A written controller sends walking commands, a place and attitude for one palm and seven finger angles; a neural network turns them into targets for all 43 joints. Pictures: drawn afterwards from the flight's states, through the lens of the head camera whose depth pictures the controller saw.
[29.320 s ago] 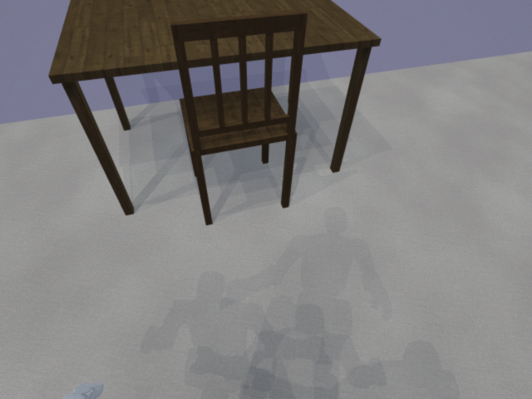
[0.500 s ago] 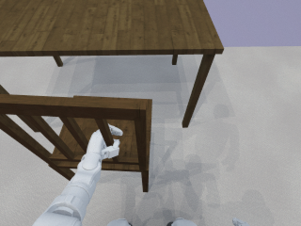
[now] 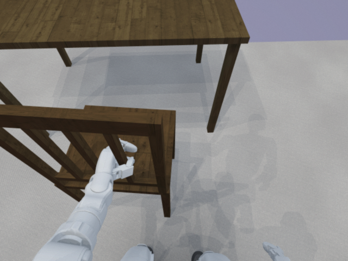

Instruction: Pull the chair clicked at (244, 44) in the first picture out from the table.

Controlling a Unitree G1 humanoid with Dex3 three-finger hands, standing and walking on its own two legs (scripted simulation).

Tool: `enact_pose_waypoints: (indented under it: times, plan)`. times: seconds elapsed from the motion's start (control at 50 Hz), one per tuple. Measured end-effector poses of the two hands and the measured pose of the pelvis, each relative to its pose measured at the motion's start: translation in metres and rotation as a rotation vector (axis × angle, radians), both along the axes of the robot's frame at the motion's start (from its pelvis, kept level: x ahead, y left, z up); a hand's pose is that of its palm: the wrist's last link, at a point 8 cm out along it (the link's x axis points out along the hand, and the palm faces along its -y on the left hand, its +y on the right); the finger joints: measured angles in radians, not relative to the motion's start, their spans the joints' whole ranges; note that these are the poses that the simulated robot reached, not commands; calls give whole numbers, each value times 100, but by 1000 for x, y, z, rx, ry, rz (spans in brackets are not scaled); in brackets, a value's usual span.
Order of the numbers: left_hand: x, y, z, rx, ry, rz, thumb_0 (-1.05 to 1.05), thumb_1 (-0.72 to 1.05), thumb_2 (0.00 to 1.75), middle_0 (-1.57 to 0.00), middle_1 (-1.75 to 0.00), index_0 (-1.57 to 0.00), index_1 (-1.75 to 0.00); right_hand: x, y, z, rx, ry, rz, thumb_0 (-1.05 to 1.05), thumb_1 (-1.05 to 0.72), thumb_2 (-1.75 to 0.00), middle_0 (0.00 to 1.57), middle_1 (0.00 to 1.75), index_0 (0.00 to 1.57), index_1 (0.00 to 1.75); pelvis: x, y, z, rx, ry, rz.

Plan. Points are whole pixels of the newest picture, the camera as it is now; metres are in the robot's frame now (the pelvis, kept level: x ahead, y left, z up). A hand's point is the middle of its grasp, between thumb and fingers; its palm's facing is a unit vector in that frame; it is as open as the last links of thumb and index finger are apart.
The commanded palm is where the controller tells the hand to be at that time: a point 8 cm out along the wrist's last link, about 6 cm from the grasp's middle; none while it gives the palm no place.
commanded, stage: step backward, pulling the chair out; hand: left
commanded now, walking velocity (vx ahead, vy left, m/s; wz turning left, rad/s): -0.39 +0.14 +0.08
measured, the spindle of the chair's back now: (90, 158) +0.36 +0.25 -0.06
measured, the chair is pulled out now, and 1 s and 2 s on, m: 0.34 0.55 0.66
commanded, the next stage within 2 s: stop walking, hand still on the chair in 1.02 s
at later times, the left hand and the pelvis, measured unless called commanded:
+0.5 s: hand (129, 206) +0.24 +0.12 -0.06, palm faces +0.00 -0.98 -0.17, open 5.3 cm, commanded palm +0.22 +0.17 -0.06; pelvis -0.10 -0.01 +0.00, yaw +1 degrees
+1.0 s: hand out of the picture +0.13 +0.11 -0.06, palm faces +0.00 -0.99 -0.17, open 5.3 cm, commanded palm +0.11 +0.16 -0.06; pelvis -0.21 -0.02 +0.00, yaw +1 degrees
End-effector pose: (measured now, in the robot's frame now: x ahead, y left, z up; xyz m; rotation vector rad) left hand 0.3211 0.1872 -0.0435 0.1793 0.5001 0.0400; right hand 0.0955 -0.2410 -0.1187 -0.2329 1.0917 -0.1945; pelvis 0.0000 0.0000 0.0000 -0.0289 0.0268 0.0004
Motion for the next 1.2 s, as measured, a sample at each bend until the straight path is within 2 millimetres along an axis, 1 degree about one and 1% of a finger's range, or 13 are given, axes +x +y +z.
enact_pose_waypoints:
  times: [0.08, 0.22, 0.32, 0.4, 0.46, 0.54, 0.64, 0.72, 0.78, 0.86, 0.94, 1.08, 1.2]
  plan:
    - [-15, -5, 1, -1, 6, 17, 5, 70, 80, -36, -121, -50, -145, -16, -7, -2, 5, -15, -35, 1, -91, -90, 21, 30, 20, 30, -18, -4, -1, 4, 4, 10]
    - [-44, -10, 1, -13, 16, -19, 5, 71, 80, -34, -124, -50, -145, -47, -18, 5, -88, 4, -13, 1, -91, -90, 21, 30, 20, 30, -44, 10, -2, 13, 24, 59]
    - [-66, -9, 1, -23, 19, -36, 5, 72, 79, -32, -127, -50, -145, -66, -9, 10, -78, 12, -2, 1, -91, -90, 21, 30, 20, 30, -62, 10, 1, 28, 9, 30]
    - [-82, -10, 1, -14, 16, -24, 5, 71, 80, -34, -127, -50, -145, -79, 0, 1, -13, 6, 13, 1, -91, -90, 21, 30, 20, 30, -75, 1, 0, 21, -1, 13]
    - [-93, -13, 1, -9, 18, -4, 5, 70, 80, -36, -124, -50, -145, -91, 1, -5, 27, 0, 3, 1, -91, -90, 21, 30, 20, 30, -92, -7, 0, 4, -10, 7]
    - [-109, -17, 2, -9, 22, 10, 6, 70, 80, -37, -122, -50, -145, -111, -8, -6, 18, -14, -32, 1, -91, -90, 21, 30, 20, 30, -112, -8, -1, 14, 2, 17]
    - [-130, -20, 2, -13, 22, -19, 5, 71, 79, -35, -124, -50, -145, -140, -19, -1, -59, 1, -19, 1, -91, -90, 21, 30, 20, 30, -133, 3, -3, 16, 21, 47]
    - [-150, -19, 1, -18, 15, -46, 5, 72, 79, -34, -128, -50, -145, -162, -20, 6, -87, 19, -21, 1, -91, -90, 21, 30, 20, 30, -151, 6, -1, 37, 7, 29]
    - [-164, -19, 2, -22, 23, -42, 5, 72, 79, -34, -128, -50, -145, -175, -16, 5, -61, 20, -14, 1, -91, -90, 21, 30, 20, 30, -161, 2, 1, 22, 0, 23]
    - [-181, -21, 2, -9, 20, -27, 5, 70, 79, -36, -127, -50, -145, -191, -11, -4, 2, 22, 0, 1, -91, -90, 21, 30, 20, 30, -177, -10, 0, 11, -12, 4]
    - [-198, -26, 2, -10, 26, 0, 6, 69, 79, -37, -124, -50, -145, -208, -15, -8, 31, 3, -35, 1, -91, -90, 21, 30, 20, 30, -199, -17, -1, 8, -15, 6]
    - [-230, -32, 3, -23, 40, -14, 6, 71, 79, -35, -125, -50, -145, -239, -30, -2, -50, -14, -26, 1, -91, -90, 21, 30, 20, 30, -228, -7, -3, 27, 0, 44]
    - [-259, -31, 4, -30, 49, -47, 5, 72, 78, -33, -128, -50, -145, -261, -23, 8, -59, -28, -27, 1, -91, -90, 20, 30, 20, 30, -248, -2, 1, 27, -24, 23]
